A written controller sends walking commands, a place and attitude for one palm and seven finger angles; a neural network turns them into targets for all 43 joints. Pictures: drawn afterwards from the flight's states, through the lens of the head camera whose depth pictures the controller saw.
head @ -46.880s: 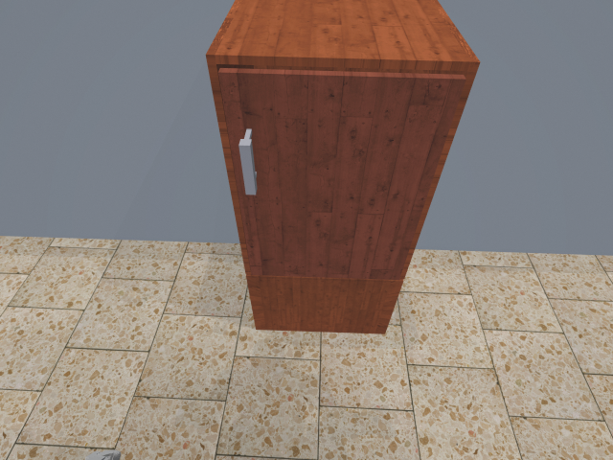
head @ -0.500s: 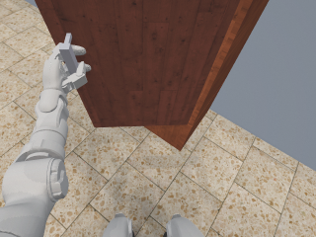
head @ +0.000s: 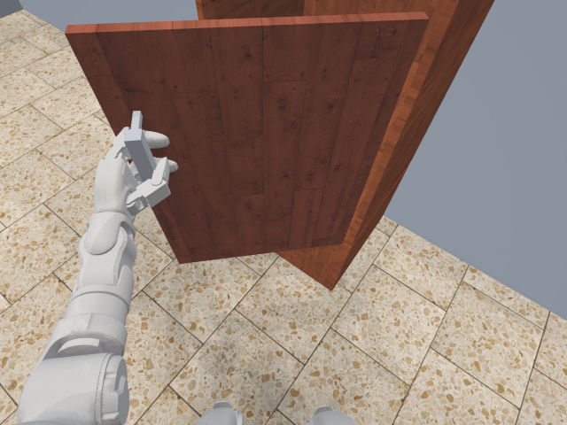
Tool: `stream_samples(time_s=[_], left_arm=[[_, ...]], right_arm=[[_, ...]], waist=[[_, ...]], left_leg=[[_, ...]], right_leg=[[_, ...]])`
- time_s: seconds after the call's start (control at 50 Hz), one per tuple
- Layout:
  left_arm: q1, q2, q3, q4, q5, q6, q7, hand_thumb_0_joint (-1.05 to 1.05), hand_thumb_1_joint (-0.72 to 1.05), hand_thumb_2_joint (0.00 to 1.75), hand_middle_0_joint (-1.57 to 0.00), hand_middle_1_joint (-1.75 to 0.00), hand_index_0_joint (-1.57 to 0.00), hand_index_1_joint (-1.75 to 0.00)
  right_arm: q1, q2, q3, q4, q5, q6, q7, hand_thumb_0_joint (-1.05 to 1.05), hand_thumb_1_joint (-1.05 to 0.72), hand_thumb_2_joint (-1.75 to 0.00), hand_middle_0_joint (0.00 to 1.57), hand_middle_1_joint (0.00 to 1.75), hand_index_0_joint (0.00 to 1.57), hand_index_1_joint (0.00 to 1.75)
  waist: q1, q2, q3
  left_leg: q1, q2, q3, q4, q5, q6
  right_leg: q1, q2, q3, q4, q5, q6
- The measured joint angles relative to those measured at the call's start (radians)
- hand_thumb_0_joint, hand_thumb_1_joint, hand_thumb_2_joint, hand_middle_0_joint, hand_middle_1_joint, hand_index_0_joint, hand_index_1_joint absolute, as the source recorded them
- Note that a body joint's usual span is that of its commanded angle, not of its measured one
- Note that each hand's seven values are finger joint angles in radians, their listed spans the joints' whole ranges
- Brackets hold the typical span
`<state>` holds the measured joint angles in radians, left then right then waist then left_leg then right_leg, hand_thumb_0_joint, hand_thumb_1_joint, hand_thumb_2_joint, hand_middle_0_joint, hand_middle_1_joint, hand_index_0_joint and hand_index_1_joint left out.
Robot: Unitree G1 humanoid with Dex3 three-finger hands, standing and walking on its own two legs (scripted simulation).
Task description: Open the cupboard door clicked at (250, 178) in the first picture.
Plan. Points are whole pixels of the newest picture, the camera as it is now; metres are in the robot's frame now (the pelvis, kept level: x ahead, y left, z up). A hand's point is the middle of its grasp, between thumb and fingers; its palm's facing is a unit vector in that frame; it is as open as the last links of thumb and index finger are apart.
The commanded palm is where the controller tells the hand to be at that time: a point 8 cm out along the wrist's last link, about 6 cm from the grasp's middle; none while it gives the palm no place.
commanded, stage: pull the door open along its arc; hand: left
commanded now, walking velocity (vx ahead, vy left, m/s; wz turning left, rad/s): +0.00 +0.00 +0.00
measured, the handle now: (147, 155) +0.49 +0.19 +0.08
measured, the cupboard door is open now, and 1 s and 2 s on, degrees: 45 77 81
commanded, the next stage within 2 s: open thumb and fingers to let go in 0.68 s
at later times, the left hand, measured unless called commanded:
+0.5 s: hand (212, 282) +0.29 +0.08 +0.08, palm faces +0.38 -0.92 +0.03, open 5.9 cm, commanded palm +0.22 +0.14 +0.08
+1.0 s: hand (238, 301) +0.26 +0.05 +0.07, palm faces +0.42 -0.91 +0.00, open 6.7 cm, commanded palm +0.22 +0.09 +0.08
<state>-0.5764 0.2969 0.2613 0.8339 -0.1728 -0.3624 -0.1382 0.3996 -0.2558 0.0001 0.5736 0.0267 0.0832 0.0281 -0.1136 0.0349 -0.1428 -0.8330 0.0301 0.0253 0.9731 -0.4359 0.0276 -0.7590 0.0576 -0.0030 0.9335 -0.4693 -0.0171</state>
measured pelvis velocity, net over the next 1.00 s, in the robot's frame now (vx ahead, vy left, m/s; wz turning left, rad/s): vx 0.00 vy -0.05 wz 0.09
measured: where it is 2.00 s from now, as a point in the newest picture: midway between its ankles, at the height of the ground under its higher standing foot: outside the picture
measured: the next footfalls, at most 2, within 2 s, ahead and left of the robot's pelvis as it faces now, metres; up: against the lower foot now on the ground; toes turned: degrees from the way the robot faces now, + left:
none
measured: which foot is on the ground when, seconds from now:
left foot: down 0.00-1.00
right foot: down 0.00-1.00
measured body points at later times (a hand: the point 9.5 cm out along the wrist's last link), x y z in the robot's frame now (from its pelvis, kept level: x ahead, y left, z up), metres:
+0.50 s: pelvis +0.00 -0.03 +0.01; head +0.01 -0.04 +0.46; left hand +0.26 +0.13 +0.08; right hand +0.20 -0.22 -0.07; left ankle +0.01 +0.10 -0.68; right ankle -0.01 -0.11 -0.68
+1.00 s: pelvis +0.00 -0.05 +0.01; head +0.02 -0.08 +0.46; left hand +0.24 +0.10 +0.08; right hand +0.19 -0.26 -0.09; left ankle +0.01 +0.10 -0.68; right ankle -0.01 -0.11 -0.68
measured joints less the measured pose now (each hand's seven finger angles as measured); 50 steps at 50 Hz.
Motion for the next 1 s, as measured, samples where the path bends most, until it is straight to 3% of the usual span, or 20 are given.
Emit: stream_samples(time_s=[0.08, 0.14, 0.22, 0.3, 0.5, 0.64, 0.78, 1.0], left_arm=[[0.191, -0.059, -0.057, -0.202, -0.023, 0.015, 0.01, 0.01, 0.74, 0.75, -0.36, -1.35, -0.38, -1.35], [0.327, -0.142, -0.112, -0.367, -0.034, 0.045, 0.102, 0.02, 0.71, 0.73, -0.37, -1.35, -0.38, -1.35], [0.478, -0.247, -0.197, -0.542, 0.037, 0.063, 0.281, 0.01, 0.69, 0.71, -0.38, -1.35, -0.39, -1.35], [0.577, -0.299, -0.289, -0.643, 0.116, 0.086, 0.417, 0.01, 0.67, 0.7, -0.39, -1.35, -0.39, -1.35], [0.701, -0.367, -0.408, -0.737, 0.187, 0.163, 0.602, 0.0, 0.66, 0.71, -0.39, -1.34, -0.4, -1.35], [0.803, -0.394, -0.45, -0.81, 0.218, 0.186, 0.633, 0.0, 0.69, 0.74, -0.35, -1.33, -0.4, -1.35], [0.886, -0.363, -0.515, -0.871, 0.217, 0.168, 0.626, 0.0, 0.71, 0.75, -0.35, -1.33, -0.39, -1.35], [0.798, -0.38, -0.49, -0.801, 0.216, 0.148, 0.65, 0.01, 0.55, 0.74, -0.38, -1.32, -0.38, -1.32]], right_arm=[[-0.017, 0.005, -0.003, -0.027, 0.008, -0.008, 0.007, 0.0, -0.9, -0.9, 0.2, 0.3, 0.2, 0.3], [-0.043, 0.014, -0.006, -0.041, 0.002, -0.026, 0.01, 0.0, -0.9, -0.9, 0.2, 0.3, 0.2, 0.3], [-0.104, 0.03, 0.003, -0.059, -0.024, -0.038, 0.02, 0.01, -0.9, -0.9, 0.2, 0.3, 0.2, 0.3], [-0.168, 0.052, 0.013, -0.079, -0.044, -0.032, 0.02, 0.01, -0.9, -0.9, 0.2, 0.3, 0.2, 0.3], [-0.22, 0.086, 0.033, -0.091, -0.066, -0.011, -0.003, 0.01, -0.9, -0.9, 0.2, 0.3, 0.2, 0.3], [-0.178, 0.076, 0.024, -0.08, -0.073, -0.016, -0.008, 0.01, -0.9, -0.9, 0.2, 0.3, 0.2, 0.3], [-0.151, 0.051, 0.006, -0.061, -0.074, -0.051, -0.009, 0.01, -0.9, -0.9, 0.2, 0.3, 0.2, 0.3], [-0.183, 0.048, 0.0, -0.031, -0.075, -0.08, -0.02, 0.01, -0.9, -0.9, 0.2, 0.3, 0.2, 0.3]], waist=[[0.022, 0.001, -0.006], [0.049, -0.001, -0.006], [0.07, -0.008, -0.004], [0.085, -0.011, -0.001], [0.099, -0.007, -0.001], [0.09, -0.002, -0.001], [0.08, 0.011, 0.008], [0.101, 0.01, 0.011]], left_leg=[[0.058, -0.003, 0.01, -0.031, 0.001, 0.001], [0.096, -0.005, 0.015, -0.047, 0.002, 0.001], [0.125, -0.014, 0.015, -0.053, 0.002, -0.002], [0.144, -0.021, 0.004, -0.045, 0.001, -0.008], [0.197, -0.023, -0.037, -0.058, 0.011, -0.037], [0.227, -0.021, -0.054, -0.083, 0.02, -0.055], [0.23, -0.022, -0.068, -0.084, 0.022, -0.06], [0.192, -0.033, -0.078, -0.068, 0.026, -0.061]], right_leg=[[0.053, -0.003, 0.01, -0.026, 0.002, 0.002], [0.088, -0.005, 0.016, -0.039, 0.001, 0.003], [0.113, -0.014, 0.015, -0.029, -0.008, 0.001], [0.131, -0.02, 0.003, -0.011, -0.02, -0.006], [0.192, -0.02, -0.038, -0.015, -0.03, -0.034], [0.222, -0.016, -0.054, -0.03, -0.03, -0.052], [0.227, -0.015, -0.068, -0.026, -0.036, -0.063], [0.19, -0.026, -0.079, 0.001, -0.043, -0.065]])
